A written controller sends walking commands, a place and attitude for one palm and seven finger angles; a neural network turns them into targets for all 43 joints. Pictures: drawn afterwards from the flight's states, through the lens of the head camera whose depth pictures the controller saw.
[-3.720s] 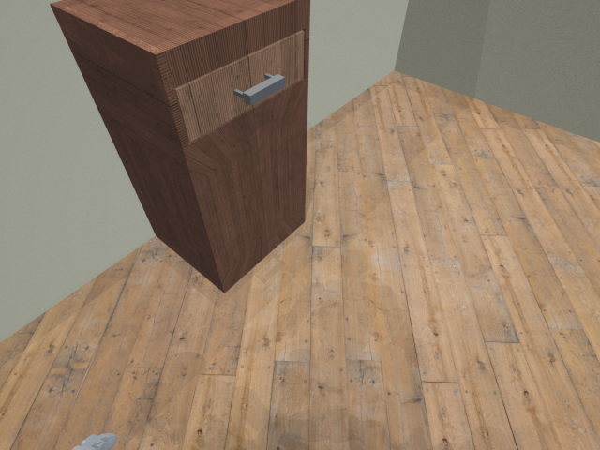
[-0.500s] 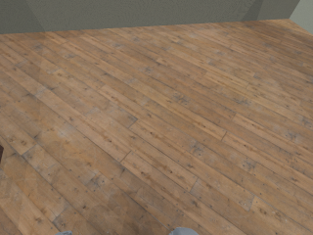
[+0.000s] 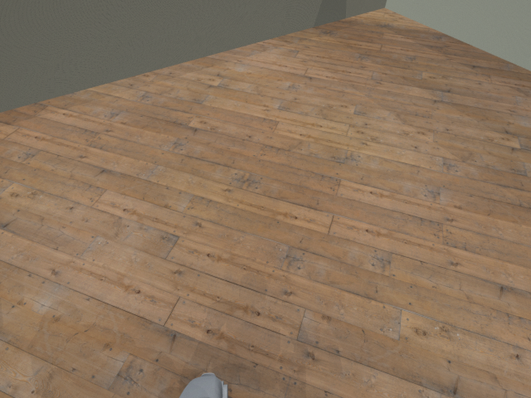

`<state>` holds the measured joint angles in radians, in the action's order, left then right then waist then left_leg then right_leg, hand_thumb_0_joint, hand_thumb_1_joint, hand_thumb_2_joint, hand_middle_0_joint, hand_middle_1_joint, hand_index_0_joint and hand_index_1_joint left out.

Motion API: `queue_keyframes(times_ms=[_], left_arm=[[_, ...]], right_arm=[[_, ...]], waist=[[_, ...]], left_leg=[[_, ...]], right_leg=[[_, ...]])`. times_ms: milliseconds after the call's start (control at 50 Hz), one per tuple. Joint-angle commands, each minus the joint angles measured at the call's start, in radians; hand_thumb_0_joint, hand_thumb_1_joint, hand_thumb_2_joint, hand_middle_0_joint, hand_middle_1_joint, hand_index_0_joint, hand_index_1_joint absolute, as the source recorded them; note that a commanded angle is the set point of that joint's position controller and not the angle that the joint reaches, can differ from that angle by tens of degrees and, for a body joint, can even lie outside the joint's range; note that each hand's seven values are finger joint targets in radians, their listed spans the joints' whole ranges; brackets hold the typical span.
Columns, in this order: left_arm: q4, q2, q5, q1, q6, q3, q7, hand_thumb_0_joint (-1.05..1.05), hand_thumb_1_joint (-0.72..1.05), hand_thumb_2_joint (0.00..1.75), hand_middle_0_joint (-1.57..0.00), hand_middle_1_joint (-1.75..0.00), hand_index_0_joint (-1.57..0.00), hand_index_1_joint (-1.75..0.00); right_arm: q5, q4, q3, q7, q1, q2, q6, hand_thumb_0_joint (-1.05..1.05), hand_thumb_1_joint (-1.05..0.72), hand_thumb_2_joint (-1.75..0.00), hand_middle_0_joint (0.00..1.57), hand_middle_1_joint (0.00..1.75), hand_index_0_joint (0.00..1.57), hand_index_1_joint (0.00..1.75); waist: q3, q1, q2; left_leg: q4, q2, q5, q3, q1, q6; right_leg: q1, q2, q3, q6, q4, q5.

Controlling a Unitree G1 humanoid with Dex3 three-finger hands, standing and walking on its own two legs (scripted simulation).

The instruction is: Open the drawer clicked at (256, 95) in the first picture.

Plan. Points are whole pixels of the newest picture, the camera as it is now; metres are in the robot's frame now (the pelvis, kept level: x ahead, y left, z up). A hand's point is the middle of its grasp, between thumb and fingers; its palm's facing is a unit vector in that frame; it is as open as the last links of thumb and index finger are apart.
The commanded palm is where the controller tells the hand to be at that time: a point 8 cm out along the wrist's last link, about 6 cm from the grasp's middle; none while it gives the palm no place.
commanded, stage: walk around to get in front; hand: left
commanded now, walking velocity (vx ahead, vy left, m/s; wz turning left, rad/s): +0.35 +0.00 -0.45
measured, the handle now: out of the picture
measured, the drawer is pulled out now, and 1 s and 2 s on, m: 0.00 0.00 0.00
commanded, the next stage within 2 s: walk to a spot facing it in 0.76 s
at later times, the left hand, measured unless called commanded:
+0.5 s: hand (186, 282) +0.36 +0.20 -0.16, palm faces -0.28 -0.94 -0.19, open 7.4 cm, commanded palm none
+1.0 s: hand (250, 228) +0.51 +0.07 -0.16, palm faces -0.39 -0.89 -0.24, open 7.2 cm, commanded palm none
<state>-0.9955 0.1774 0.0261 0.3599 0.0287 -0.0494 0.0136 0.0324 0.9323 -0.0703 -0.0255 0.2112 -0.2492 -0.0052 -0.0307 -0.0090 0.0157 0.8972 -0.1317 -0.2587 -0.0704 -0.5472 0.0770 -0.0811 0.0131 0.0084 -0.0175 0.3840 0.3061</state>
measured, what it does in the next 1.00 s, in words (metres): walks ahead, turning right: left foot, then right foot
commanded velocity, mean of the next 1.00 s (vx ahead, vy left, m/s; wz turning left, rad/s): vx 0.28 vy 0.00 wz -0.26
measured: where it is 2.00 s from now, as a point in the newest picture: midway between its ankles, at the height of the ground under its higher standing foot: (307, 335)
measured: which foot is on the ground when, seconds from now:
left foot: up 0.00-0.12, down 0.14-0.66, up 0.68-1.00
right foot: down 0.00-0.14, up 0.16-0.66, down 0.68-1.00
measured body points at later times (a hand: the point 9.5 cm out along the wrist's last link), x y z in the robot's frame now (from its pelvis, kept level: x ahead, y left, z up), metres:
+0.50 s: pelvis +0.19 +0.04 +0.00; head +0.22 +0.04 +0.45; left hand +0.37 +0.25 -0.14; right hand +0.08 -0.18 -0.14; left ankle +0.16 +0.15 -0.74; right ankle +0.23 -0.12 -0.67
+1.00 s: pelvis +0.38 -0.08 +0.00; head +0.39 -0.10 +0.45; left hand +0.53 +0.12 -0.14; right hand +0.36 -0.33 -0.15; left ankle +0.53 +0.01 -0.69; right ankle +0.33 -0.14 -0.74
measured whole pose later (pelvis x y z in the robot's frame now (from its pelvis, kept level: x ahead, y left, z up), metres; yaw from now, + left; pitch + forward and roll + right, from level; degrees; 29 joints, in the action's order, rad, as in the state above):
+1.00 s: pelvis +0.38 -0.08 +0.00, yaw -26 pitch +0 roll -1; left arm -1.04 0.19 0.02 0.26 0.06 -0.05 -0.02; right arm 0.03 0.98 -0.05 0.00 0.17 -0.18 0.02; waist -0.02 0.02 0.04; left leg 0.91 -0.15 -0.21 -0.06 -0.58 0.06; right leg -0.14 0.05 -0.10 -0.07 0.39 0.25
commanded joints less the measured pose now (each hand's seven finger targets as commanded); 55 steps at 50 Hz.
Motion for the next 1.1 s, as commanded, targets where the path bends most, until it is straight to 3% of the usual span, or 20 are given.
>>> queue_keyframes(times_ms=[0,40,80,100,120,140,200,260,420,540,580,620,640,660,680,700,780,900,1020,1080], left_arm=[[0.044,0.211,0.001,-0.002,0.028,-0.051,-0.015,0.0,0.9,0.9,-0.2,-0.3,-0.2,-0.3],[0.041,0.219,0.001,-0.019,0.023,-0.057,-0.015,0.0,0.9,0.9,-0.2,-0.3,-0.2,-0.3],[0.044,0.208,-0.003,-0.059,0.021,-0.062,-0.015,0.0,0.9,0.9,-0.2,-0.3,-0.2,-0.3],[0.051,0.163,-0.011,-0.055,0.019,-0.06,-0.007,0.0,0.9,0.9,-0.2,-0.3,-0.2,-0.3],[0.065,0.09,-0.021,0.004,0.012,-0.05,0.006,0.0,0.9,0.9,-0.2,-0.3,-0.2,-0.3],[0.078,0.113,-0.013,-0.003,0.011,-0.05,0.006,0.0,0.9,0.9,-0.2,-0.3,-0.2,-0.3],[0.074,0.098,0.006,-0.121,0.001,-0.053,0.031,0.0,0.9,0.9,-0.2,-0.3,-0.2,-0.3],[0.048,0.051,0.008,-0.051,-0.025,-0.05,0.036,0.0,0.9,0.9,-0.2,-0.3,-0.2,-0.3],[0.125,0.028,0.015,-0.261,-0.043,-0.041,0.044,0.0,0.9,0.9,-0.2,-0.3,-0.2,-0.3],[0.16,0.024,0.008,-0.398,-0.023,-0.029,0.043,0.0,0.9,0.9,-0.2,-0.3,-0.2,-0.3],[0.144,0.046,0.008,-0.34,-0.015,-0.033,0.038,0.0,0.9,0.9,-0.2,-0.3,-0.2,-0.3],[0.066,0.102,0.013,-0.103,0.006,-0.05,0.03,0.0,0.9,0.9,-0.2,-0.3,-0.2,-0.3],[0.025,0.218,0.016,0.048,0.018,-0.077,0.017,0.0,0.9,0.9,-0.2,-0.3,-0.2,-0.3],[0.004,0.324,-0.004,0.157,0.023,-0.098,-0.002,0.0,0.9,0.9,-0.2,-0.3,-0.2,-0.3],[0.007,0.348,-0.022,0.119,0.014,-0.104,-0.011,0.0,0.9,0.9,-0.2,-0.3,-0.2,-0.3],[0.035,0.292,-0.021,0.024,0.01,-0.089,-0.012,0.0,0.9,0.9,-0.2,-0.3,-0.2,-0.3],[0.048,0.148,-0.006,-0.14,0.037,-0.043,-0.021,0.0,0.9,0.9,-0.2,-0.3,-0.2,-0.3],[0.006,0.096,-0.009,-0.09,0.056,-0.02,-0.026,0.0,0.9,0.9,-0.2,-0.3,-0.2,-0.3],[-0.035,0.105,-0.007,-0.031,0.045,-0.004,-0.042,0.0,0.9,0.9,-0.2,-0.3,-0.2,-0.3],[-0.03,0.13,-0.004,-0.027,0.027,-0.017,-0.052,0.0,0.9,0.9,-0.2,-0.3,-0.2,-0.3]], right_arm=[[-0.011,-0.125,-0.004,-0.003,-0.128,-0.038,0.046,0.0,-0.9,-0.9,0.2,0.3,0.2,0.3],[-0.015,-0.118,-0.005,0.002,-0.105,-0.043,0.055,0.0,-0.9,-0.9,0.2,0.3,0.2,0.3],[-0.012,-0.065,-0.015,0.02,0.065,-0.078,0.069,0.0,-0.9,-0.9,0.2,0.3,0.2,0.3],[-0.003,-0.014,-0.032,0.038,0.222,-0.159,0.077,0.0,-0.9,-0.9,0.2,0.3,0.2,0.3],[0.009,0.013,-0.055,0.045,0.335,-0.276,0.08,0.0,-0.9,-0.9,0.2,0.3,0.2,0.3],[0.001,0.006,-0.038,0.042,0.301,-0.255,0.066,0.0,-0.9,-0.9,0.2,0.3,0.2,0.3],[0.0,-0.02,-0.002,0.047,0.123,-0.097,0.078,0.0,-0.9,-0.9,0.2,0.3,0.2,0.3],[-0.007,0.001,0.004,0.054,0.102,-0.048,0.097,0.0,-0.9,-0.9,0.2,0.3,0.2,0.3],[-0.007,0.075,-0.003,0.05,0.227,-0.042,0.102,0.0,-0.9,-0.9,0.2,0.3,0.2,0.3],[0.005,0.11,-0.005,0.044,0.287,-0.064,0.085,0.0,-0.9,-0.9,0.2,0.3,0.2,0.3],[0.003,0.106,-0.011,0.042,0.279,-0.082,0.081,0.0,-0.9,-0.9,0.2,0.3,0.2,0.3],[-0.006,0.09,-0.01,0.038,0.251,-0.101,0.076,0.0,-0.9,-0.9,0.2,0.3,0.2,0.3],[-0.022,0.069,-0.002,0.023,0.259,-0.061,0.076,0.0,-0.9,-0.9,0.2,0.3,0.2,0.3],[-0.03,0.015,0.009,0.029,0.228,-0.003,0.08,0.0,-0.9,-0.9,0.2,0.3,0.2,0.3],[-0.033,0.004,0.003,0.035,0.146,-0.036,0.077,0.0,-0.9,-0.9,0.2,0.3,0.2,0.3],[-0.026,-0.004,-0.005,0.038,0.103,-0.026,0.077,0.0,-0.9,-0.9,0.2,0.3,0.2,0.3],[0.001,0.065,0.003,0.035,0.191,0.022,0.036,0.0,-0.9,-0.9,0.2,0.3,0.2,0.3],[-0.006,0.051,0.015,0.024,0.107,0.049,0.022,0.0,-0.9,-0.9,0.2,0.3,0.2,0.3],[-0.017,0.025,0.026,0.014,-0.045,0.042,0.027,0.0,-0.9,-0.9,0.2,0.3,0.2,0.3],[-0.013,0.021,0.02,0.014,-0.025,0.014,0.022,0.0,-0.9,-0.9,0.2,0.3,0.2,0.3]], waist=[[-0.064,-0.021,-0.159],[-0.061,-0.008,-0.163],[0.002,0.074,-0.103],[0.103,0.134,0.051],[0.203,0.144,0.383],[0.182,0.12,0.34],[-0.069,0.055,0.127],[-0.016,0.002,0.118],[-0.07,0.04,0.078],[-0.089,0.076,0.098],[-0.043,0.041,0.105],[0.101,-0.076,0.07],[0.235,-0.141,-0.092],[0.319,-0.151,-0.257],[0.316,-0.145,-0.195],[0.199,-0.107,-0.112],[0.04,0.039,-0.073],[0.02,0.043,-0.12],[-0.035,-0.005,-0.134],[-0.032,0.018,-0.114]], left_leg=[[-0.151,0.023,0.026,-0.016,-0.007,-0.007],[-0.23,0.047,0.012,-0.029,0.114,-0.02],[-0.386,0.071,0.061,-0.033,0.394,-0.03],[-0.449,-0.023,-0.009,0.066,0.611,-0.051],[-0.575,-0.33,-0.138,0.448,0.763,-0.129],[-0.685,-0.396,-0.381,0.565,0.654,-0.177],[-0.745,-0.294,-0.354,0.344,0.339,-0.148],[-0.71,-0.222,-0.075,0.085,0.345,-0.127],[-0.725,-0.236,0.132,-0.082,0.504,-0.179],[-0.638,-0.246,0.358,-0.182,0.565,-0.164],[-0.51,-0.246,0.619,-0.229,0.586,-0.151],[-0.166,-0.194,0.761,-0.284,0.486,-0.095],[0.12,-0.136,0.407,-0.285,0.193,-0.052],[0.449,0.031,-0.327,-0.187,-0.099,-0.005],[0.533,-0.003,-0.3,-0.021,-0.138,-0.033],[0.554,-0.029,-0.199,0.018,-0.17,-0.033],[0.317,-0.068,-0.041,0.016,0.006,-0.021],[0.082,-0.032,0.055,0.0,-0.003,-0.009],[-0.153,0.027,0.082,-0.024,0.068,-0.047],[-0.265,0.054,0.074,-0.028,0.155,-0.07]], right_leg=[[-0.042,-0.224,0.224,-0.14,-0.141,-0.141],[-0.086,-0.219,0.235,-0.134,-0.104,-0.163],[-0.174,-0.15,0.195,-0.094,0.082,-0.23],[-0.263,-0.066,0.136,-0.059,0.327,-0.199],[-0.472,0.066,-0.016,-0.001,0.672,0.242],[-0.523,0.032,0.042,-0.016,0.832,0.282],[-0.564,-0.093,0.022,-0.011,0.932,0.048],[-0.51,-0.108,-0.007,0.013,0.877,-0.055],[-0.65,-0.148,-0.063,0.049,0.595,-0.162],[-0.524,-0.088,-0.138,0.002,0.316,-0.109],[-0.403,-0.034,-0.182,-0.031,0.259,-0.055],[-0.02,0.031,-0.225,-0.066,0.139,-0.127],[0.324,-0.164,0.014,-0.132,0.117,-0.125],[0.474,-0.448,0.52,-0.255,0.032,-0.336],[0.387,-0.463,0.518,-0.266,-0.04,-0.3],[0.265,-0.424,0.456,-0.247,-0.065,-0.234],[-0.139,-0.265,0.134,-0.157,-0.132,-0.302],[-0.124,-0.221,0.03,-0.154,-0.128,-0.503],[-0.034,-0.268,-0.04,-0.11,-0.078,-0.647],[0.009,-0.287,-0.072,-0.08,0.058,-0.726]])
